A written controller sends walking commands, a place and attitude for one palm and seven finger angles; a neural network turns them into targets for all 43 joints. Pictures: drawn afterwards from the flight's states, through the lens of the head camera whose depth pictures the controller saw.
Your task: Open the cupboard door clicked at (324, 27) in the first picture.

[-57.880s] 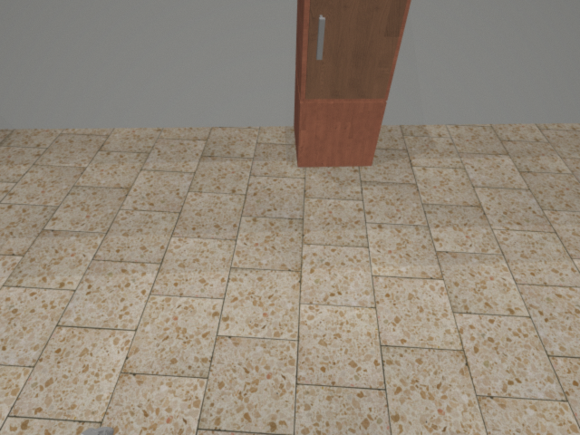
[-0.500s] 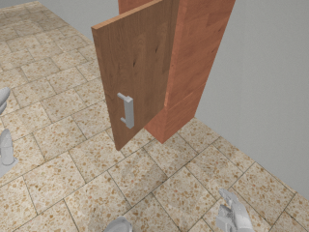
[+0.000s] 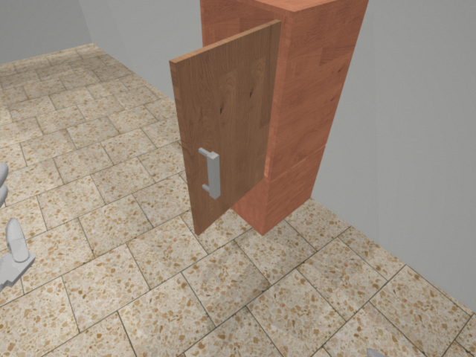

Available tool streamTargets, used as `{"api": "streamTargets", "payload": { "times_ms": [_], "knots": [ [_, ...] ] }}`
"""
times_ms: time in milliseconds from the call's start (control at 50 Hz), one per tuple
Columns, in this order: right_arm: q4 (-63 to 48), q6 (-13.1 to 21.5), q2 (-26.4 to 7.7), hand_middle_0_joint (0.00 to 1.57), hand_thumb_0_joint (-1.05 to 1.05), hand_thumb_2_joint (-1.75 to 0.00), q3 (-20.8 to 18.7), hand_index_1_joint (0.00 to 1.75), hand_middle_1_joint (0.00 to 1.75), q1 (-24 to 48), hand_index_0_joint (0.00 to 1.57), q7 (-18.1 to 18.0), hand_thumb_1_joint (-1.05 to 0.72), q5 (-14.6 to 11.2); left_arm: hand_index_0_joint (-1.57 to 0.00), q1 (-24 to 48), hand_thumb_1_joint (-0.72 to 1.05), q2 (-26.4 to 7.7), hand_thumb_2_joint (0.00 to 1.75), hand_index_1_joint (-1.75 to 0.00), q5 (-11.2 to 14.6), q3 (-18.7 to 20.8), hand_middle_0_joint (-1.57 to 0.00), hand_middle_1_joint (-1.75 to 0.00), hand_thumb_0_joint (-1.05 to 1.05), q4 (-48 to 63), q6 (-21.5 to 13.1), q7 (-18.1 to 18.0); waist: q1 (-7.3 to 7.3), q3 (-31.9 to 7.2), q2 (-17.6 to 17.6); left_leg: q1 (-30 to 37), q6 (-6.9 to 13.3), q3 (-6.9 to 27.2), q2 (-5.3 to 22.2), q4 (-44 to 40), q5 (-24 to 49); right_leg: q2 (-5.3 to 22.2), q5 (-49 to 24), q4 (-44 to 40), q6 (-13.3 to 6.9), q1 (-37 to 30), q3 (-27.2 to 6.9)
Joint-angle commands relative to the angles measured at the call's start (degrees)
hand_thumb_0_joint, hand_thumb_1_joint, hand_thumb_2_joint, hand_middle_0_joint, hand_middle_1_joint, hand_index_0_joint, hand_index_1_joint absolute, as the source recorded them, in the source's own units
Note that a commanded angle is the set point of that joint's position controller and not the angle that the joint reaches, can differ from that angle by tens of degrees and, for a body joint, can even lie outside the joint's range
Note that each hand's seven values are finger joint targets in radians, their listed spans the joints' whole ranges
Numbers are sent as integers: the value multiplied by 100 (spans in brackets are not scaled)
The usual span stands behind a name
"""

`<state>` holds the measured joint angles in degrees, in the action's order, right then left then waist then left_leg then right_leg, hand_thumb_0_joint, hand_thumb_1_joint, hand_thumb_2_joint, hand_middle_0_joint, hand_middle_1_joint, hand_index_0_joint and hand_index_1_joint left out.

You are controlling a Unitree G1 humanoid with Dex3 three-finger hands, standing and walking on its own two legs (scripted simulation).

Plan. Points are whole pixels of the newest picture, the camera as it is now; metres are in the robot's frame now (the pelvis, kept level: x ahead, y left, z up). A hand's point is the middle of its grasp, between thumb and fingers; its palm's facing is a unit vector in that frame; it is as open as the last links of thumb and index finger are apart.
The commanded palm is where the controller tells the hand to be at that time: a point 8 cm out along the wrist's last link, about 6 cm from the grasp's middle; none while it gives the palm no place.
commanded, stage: stop stepping back and stand still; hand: left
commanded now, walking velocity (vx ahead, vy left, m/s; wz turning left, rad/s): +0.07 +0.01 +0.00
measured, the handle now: (208, 173) +0.59 +0.12 -0.07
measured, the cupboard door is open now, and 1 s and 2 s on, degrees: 98 98 98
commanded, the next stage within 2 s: let the arm hang, fingers relaxed in 0.28 s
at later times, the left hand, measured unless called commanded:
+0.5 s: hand (82, 303) +0.20 +0.27 +0.00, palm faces +0.24 -0.86 -0.45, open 7.4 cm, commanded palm none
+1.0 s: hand out of the picture -0.06 +0.19 -0.17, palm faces +0.09 -0.97 -0.23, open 7.3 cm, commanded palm none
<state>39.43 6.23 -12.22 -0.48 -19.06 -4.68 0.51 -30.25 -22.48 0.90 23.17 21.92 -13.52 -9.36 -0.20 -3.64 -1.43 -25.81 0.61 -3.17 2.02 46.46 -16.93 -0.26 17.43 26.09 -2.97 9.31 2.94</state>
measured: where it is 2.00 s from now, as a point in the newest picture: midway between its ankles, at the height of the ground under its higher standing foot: outside the picture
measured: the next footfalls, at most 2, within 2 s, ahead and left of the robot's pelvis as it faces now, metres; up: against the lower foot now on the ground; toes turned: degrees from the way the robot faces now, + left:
left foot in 0.08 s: +0.04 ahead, +0.14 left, +0.00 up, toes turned +5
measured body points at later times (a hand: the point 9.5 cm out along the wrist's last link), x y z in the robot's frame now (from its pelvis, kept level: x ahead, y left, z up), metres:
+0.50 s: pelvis +0.00 +0.01 -0.02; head +0.00 -0.02 +0.43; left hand +0.19 +0.31 +0.03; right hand +0.16 -0.22 -0.14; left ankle +0.00 +0.14 -0.74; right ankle -0.01 -0.07 -0.74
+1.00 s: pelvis -0.01 +0.01 +0.00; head +0.00 +0.00 +0.45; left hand -0.06 +0.24 -0.15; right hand -0.02 -0.20 -0.17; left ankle +0.00 +0.14 -0.74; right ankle -0.01 -0.07 -0.74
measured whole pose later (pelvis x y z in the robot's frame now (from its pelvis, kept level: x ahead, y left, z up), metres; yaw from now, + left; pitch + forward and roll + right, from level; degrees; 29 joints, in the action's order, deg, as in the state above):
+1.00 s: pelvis -0.01 +0.01 +0.00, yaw +2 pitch -2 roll +0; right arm 65.2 -1.3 -7.5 0.8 -17.3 -2.2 1.4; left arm -19.3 -9.4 -0.3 0.8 -66.4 0.8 -1.7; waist -0.1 3.0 1.7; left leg -10.6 -0.8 -1.8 1.8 24.1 -11.7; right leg -1.9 12.9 22.7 -3.7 8.4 6.1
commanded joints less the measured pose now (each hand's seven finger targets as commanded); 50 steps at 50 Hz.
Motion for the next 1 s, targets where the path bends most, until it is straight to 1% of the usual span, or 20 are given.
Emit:
{"api": "streamTargets", "payload": {
  "times_ms": [0, 20, 60, 120, 180, 240, 280, 300, 320, 340, 360, 380, 400, 440, 480, 560, 620, 680, 800, 980],
  "knots": [
    [-1047, 476, -564, 20, 0, -90, -221, 30, 30, 1010, 20, -96, -90, -11, -20, 573, 90, -1014, 90, -30, 65, 540, -20, -30, 0, 1327, -230, -164, -30, 235, -511, 1119, 120, -420, -158, -1845, 234, 1150, -95, -721, -327, 381, -1106],
    [-1104, 487, -609, 20, 0, -90, -231, 30, 30, 984, 20, -88, -90, -2, -20, 626, 90, -1052, 90, -30, 86, 572, -20, -30, 0, 1693, -250, -171, -1, 107, -246, 1511, 177, -276, -51, -2202, 280, 960, -338, -339, -163, 369, -928],
    [-1172, 470, -786, 20, 0, -90, -299, 30, 30, 943, 20, -84, -90, -39, -20, 640, 90, -1137, 90, -30, 114, 745, -20, -30, 0, 2042, -271, -194, 53, -279, 815, 2521, 570, 1021, 867, -2202, 1679, 242, -791, 953, 288, 1034, -360],
    [-1014, 545, -529, 20, 0, -90, -194, 30, 30, 940, 20, -36, -90, 58, -20, 694, 90, -1198, 90, -30, 74, 806, -20, -30, 0, 2082, -250, -134, 114, 51, 1507, 1861, 914, 1880, 1594, -2956, 1704, 74, 1245, 1868, 416, 1328, -92],
    [-1033, 587, -587, 20, 0, -90, -188, 30, 30, 884, 20, 70, -90, -1, -20, 270, 90, -1042, 90, -30, 87, 747, -20, -30, 0, 1959, -159, -139, 105, 56, 1292, 1678, 634, 1085, 1307, -2594, 2090, 35, 639, 1005, 388, 838, 34],
    [-1170, 519, -606, 20, 0, -90, -135, 30, 30, 980, 20, 109, -90, -36, -20, -78, 90, -1072, 90, -30, 130, 835, -20, -30, 0, 1834, -98, -72, 87, 21, 1202, 907, 300, 491, 986, -2348, 1370, -17, -352, 2, 367, -150, 94],
    [-1213, 431, -561, 20, 0, -90, -161, 30, 30, 1001, 20, 125, -90, -58, -20, -269, 90, -1068, 90, -30, 190, 918, -20, -30, 0, 1561, -19, -48, 68, 133, 218, 599, 27, 95, 454, -1815, 227, 282, -797, -460, 159, -124, -699],
    [-1224, 363, -541, 20, 0, -90, -200, 30, 30, 941, 20, 134, -90, -76, -20, -403, 90, -1071, 90, -30, 244, 909, -20, -30, 0, 1468, 30, -45, 128, 54, -465, 661, -84, -24, 163, -1174, -38, 788, -886, -809, -96, 194, -1466],
    [-1215, 303, -469, 20, 0, -90, -165, 30, 30, 967, 20, 146, -90, -86, -20, -263, 90, -1064, 90, -30, 265, 815, -20, -30, 0, 1513, 56, -57, 154, 96, -694, 540, -130, 14, -27, -665, -207, 1210, -1264, -1023, -310, 256, -1920],
    [-1186, 268, -460, 20, 0, -90, -133, 30, 30, 997, 20, 146, -90, -80, -20, -76, 90, -1067, 90, -30, 240, 793, -20, -30, 0, 1486, 34, -85, 144, 80, -599, 380, -141, 157, -34, -440, -400, 1376, -1663, -964, -459, 91, -1913],
    [127, 335, -974, 20, 0, -90, -351, 30, 30, 1336, 20, 653, -90, 29, -20, 591, 90, 107, 90, -30, -406, -1485, -20, -30, 0, -2714, 929, 712, 276, 247, -233, -215, -65, 437, 405, 177, -586, 1828, -3515, 120, -554, 443, -1071],
    [43, -29, -597, 20, 0, -90, -310, 30, 30, 858, 20, 570, -90, -22, -20, 418, 90, 357, 90, -30, -318, -1502, -20, -30, 0, -2929, 1204, 863, 240, -152, -27, 234, -103, 431, 181, -225, -702, 1412, -3622, 387, -588, 365, -1017],
    [51, -195, -525, 20, 0, -90, -263, 30, 30, 634, 20, 540, -90, -6, -20, 607, 90, 501, 90, -30, -287, -1582, -20, -30, 0, -3130, 1261, 896, 205, -104, -341, 224, -52, 258, 68, -501, -90, 1193, -3682, 596, -459, 229, -672],
    [-33, -407, -623, 20, 0, -90, -212, 30, 30, 640, 20, 495, -90, 60, -20, 876, 90, 451, 90, -30, -268, -1754, -20, -30, 0, -3676, 1317, 912, 105, 70, -1175, 515, 87, 315, 28, -948, 625, 1005, -3290, 588, -296, 370, -459],
    [15, -504, -787, 20, 0, -90, -207, 30, 30, 765, 20, 442, -90, 150, -20, 1058, 90, 376, 90, -30, -307, -1821, -20, -30, 0, -4383, 1320, 885, 27, 107, -1524, 840, 189, 532, 160, -1185, 1308, 949, -2833, 407, -178, 474, -525],
    [656, -591, -717, 20, 0, -90, -70, 30, 30, 828, 20, 382, -90, 173, -20, 1429, 90, 368, 90, -30, -201, -1960, -20, -30, 0, -5853, 1382, 818, -20, 110, 534, 1072, 326, 934, 559, -1959, 2476, 534, -1486, 395, 129, 101, -309],
    [1152, -619, -561, 20, 0, -90, -2, 30, 30, 824, 20, 302, -90, 123, -20, 1349, 90, 404, 90, -30, -164, -2020, -20, -30, 0, -6881, 1334, 808, -47, 105, 626, 1122, 144, 667, 385, -2090, 1606, 630, -1357, -207, 10, -232, -544],
    [1534, -638, -309, 20, 0, -90, -8, 30, 30, 584, 20, 263, -90, 130, -20, 1292, 90, 585, 90, -30, -153, -1985, -20, -30, 0, -7438, 1315, 795, -4, 125, 1342, 1218, 109, 603, 360, -2317, 1064, 648, -1148, -486, -71, -293, -515],
    [2069, -674, -267, 20, 0, -90, -20, 30, 30, 170, 20, 229, -90, 78, -20, 1215, 90, 671, 90, -30, -127, -2114, -20, -30, 0, -8197, 1288, 799, 28, 605, 399, 1394, 89, 537, 382, -2486, 805, 647, -689, -927, -76, 9, -497],
    [2491, -694, -6, 20, 0, -90, 32, 30, 30, -250, 20, 226, -90, 88, -20, 947, 90, 890, 90, -30, -112, -2184, -20, -30, 0, -8660, 1295, 738, 56, 945, -48, 1423, 110, 447, 305, -2598, 594, 657, -65, -1097, -47, 326, -564]
  ]
}}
